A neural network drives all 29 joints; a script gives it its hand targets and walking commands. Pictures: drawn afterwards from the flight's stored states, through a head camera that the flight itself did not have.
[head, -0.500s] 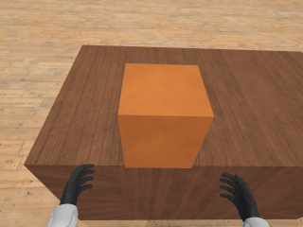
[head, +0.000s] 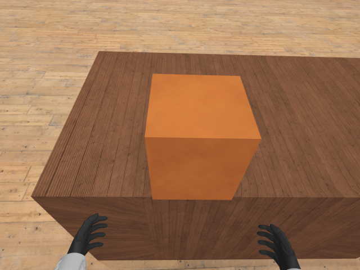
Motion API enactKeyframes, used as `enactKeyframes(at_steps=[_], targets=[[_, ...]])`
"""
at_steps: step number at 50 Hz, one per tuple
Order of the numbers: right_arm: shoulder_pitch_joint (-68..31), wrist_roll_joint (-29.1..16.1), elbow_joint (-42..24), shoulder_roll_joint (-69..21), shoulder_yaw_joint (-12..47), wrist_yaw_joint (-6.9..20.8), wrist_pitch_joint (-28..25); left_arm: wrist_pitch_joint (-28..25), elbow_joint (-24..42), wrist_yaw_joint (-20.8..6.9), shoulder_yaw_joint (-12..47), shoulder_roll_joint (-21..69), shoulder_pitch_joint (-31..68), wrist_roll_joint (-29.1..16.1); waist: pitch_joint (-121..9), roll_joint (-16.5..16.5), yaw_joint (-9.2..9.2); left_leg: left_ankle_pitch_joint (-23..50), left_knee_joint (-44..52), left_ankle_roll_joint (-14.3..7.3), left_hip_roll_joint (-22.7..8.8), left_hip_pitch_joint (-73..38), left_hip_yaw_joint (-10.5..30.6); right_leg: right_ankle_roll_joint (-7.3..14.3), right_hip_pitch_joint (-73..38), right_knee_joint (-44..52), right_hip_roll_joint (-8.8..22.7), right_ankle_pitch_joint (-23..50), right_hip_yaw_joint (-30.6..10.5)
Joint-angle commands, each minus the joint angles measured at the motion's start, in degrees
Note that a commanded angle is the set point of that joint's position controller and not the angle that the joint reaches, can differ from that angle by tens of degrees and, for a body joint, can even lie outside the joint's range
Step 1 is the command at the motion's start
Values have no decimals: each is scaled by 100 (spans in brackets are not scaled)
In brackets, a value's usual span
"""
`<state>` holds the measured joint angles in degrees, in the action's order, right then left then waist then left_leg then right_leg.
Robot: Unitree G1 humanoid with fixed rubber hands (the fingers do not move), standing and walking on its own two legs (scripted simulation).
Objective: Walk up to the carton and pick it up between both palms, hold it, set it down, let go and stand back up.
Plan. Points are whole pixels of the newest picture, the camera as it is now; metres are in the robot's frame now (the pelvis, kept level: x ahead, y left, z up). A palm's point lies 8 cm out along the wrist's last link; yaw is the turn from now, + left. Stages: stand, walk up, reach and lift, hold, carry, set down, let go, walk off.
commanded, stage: set down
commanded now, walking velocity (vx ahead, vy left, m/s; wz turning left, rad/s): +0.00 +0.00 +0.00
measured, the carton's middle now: (194, 140) +0.40 -0.02 +0.06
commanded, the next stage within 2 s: let go in 0.38 s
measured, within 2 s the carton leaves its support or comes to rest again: neither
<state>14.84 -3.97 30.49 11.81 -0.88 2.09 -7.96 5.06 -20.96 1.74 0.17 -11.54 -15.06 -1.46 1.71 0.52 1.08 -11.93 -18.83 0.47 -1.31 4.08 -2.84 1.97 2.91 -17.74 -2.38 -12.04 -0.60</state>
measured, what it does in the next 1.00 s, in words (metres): stands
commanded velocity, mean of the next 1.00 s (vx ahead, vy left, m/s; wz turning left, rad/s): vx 0.00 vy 0.00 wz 0.00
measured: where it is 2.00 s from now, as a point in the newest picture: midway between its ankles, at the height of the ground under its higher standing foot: outside the picture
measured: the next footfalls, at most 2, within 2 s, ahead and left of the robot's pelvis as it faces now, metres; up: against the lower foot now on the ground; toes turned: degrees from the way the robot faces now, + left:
none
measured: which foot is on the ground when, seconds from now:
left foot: down 0.00-1.00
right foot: down 0.00-1.00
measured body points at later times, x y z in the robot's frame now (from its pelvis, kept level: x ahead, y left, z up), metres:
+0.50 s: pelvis -0.01 +0.01 +0.00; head -0.01 +0.02 +0.45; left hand +0.15 +0.24 -0.09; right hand +0.16 -0.21 -0.09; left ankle -0.02 +0.12 -0.75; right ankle -0.02 -0.10 -0.75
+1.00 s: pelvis -0.02 +0.00 -0.01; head -0.02 +0.01 +0.44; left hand +0.15 +0.24 -0.10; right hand +0.14 -0.23 -0.10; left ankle -0.02 +0.12 -0.75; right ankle -0.02 -0.10 -0.75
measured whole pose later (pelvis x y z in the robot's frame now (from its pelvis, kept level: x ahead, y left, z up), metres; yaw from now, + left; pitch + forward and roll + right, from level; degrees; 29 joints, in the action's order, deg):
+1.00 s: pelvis -0.02 +0.00 -0.01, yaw +0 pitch -2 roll -1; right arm 11.5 2.1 38.9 11.4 -2.8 0.9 -4.6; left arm 1.9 -33.2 -0.1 -0.2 -11.9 -10.3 2.8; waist 2.0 0.6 0.8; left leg -13.9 -26.5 -0.1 -1.5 10.7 -2.4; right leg 1.6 8.9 -24.4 -2.4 -13.7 0.0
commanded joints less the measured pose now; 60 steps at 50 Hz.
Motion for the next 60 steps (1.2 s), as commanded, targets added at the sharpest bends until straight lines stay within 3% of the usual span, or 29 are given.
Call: enactKeyframes(at_steps=[1,10,11,12,17,20,25,30,43,44,45,46,47,49,52,60], targets=[[-364,62,-375,581,-188,-29,-198,-83,494,-45,-169,-522,390,27,-258,-76,-4,1600,-101,88,45,-852,20,-85,921,372,132,985,53],[-551,244,192,543,-185,-59,-324,29,98,-120,-211,-597,549,100,-239,-64,-25,1559,-190,81,49,-847,-16,-106,920,275,143,1029,127],[-296,90,-672,440,-40,-47,-494,-144,627,-88,-305,-554,74,-55,-520,343,279,2134,-67,20,156,-692,-59,-184,378,362,219,1748,40],[-229,103,-302,508,10,-74,-467,-160,213,-104,-289,-511,63,57,-432,260,57,2093,-66,54,230,-756,-35,-245,385,324,247,2115,-28],[-484,311,198,342,-33,-195,-309,12,-143,-246,-324,-571,626,198,70,-28,-30,1174,10,45,135,-736,-49,-145,844,436,287,794,61],[-677,438,343,294,-136,-203,-254,59,-213,-203,-286,-614,855,200,53,-144,-58,992,-31,48,60,-576,-65,-83,879,330,265,418,109],[-934,541,651,441,-363,-95,-442,-32,-221,-72,-143,-599,993,153,-238,-253,-133,1083,-151,104,-58,-512,-27,4,861,80,155,440,212],[-912,502,734,497,-305,-34,-488,-45,-442,-44,-148,-569,810,111,-335,-50,-96,1346,-177,90,14,-614,-26,-27,770,125,129,736,178],[-904,499,551,456,-258,-4,-339,74,-424,-13,-167,-564,1026,145,-134,-73,-84,827,-61,36,29,-468,-98,-22,871,150,206,493,78],[-831,484,72,660,-483,-19,-391,40,-295,-22,-69,-406,847,-28,-329,123,202,792,-277,139,149,-152,-129,-58,742,-21,184,383,99],[-770,490,119,638,-430,-38,-370,67,-354,-39,-59,-456,895,-27,-308,-8,60,729,-271,137,126,-229,-142,-29,846,-33,181,414,77],[-747,478,125,613,-424,-49,-352,80,-325,-55,-96,-498,908,-17,-252,-5,94,752,-313,137,139,-170,-134,-33,874,-38,189,404,83],[-206,673,716,567,-371,-132,287,-393,-983,-143,-355,-975,315,677,242,-322,16,1581,-615,-206,-568,691,499,-83,1159,-290,560,840,-413],[236,631,659,659,-394,-202,663,-680,-1079,-235,-362,-840,179,604,-220,-125,-79,1219,-818,-281,-542,829,468,-4,789,-495,645,1190,-497],[98,595,648,619,-374,-164,674,-757,-1196,-271,-297,-570,405,404,-695,118,-93,616,-1045,-228,-351,803,399,146,884,-477,702,1174,-594],[416,641,911,624,-359,-175,634,-730,-1777,-207,-335,-625,86,387,-460,-160,-45,676,-836,-389,-449,1046,693,145,1174,-587,571,415,-492]])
